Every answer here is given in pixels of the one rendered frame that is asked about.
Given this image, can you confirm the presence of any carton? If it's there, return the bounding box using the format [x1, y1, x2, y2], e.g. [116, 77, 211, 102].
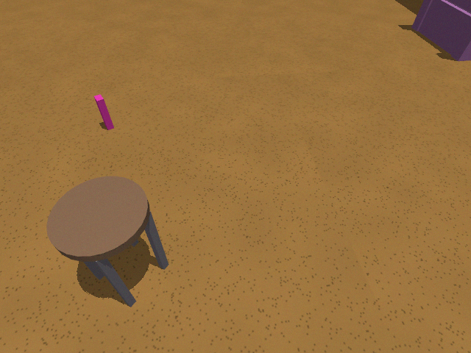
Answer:
[94, 94, 114, 130]

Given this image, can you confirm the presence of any armchair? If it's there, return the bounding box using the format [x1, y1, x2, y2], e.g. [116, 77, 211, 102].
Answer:
[411, 0, 471, 61]

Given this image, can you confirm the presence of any stool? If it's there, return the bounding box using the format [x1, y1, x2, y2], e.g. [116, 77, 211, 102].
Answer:
[46, 176, 169, 307]

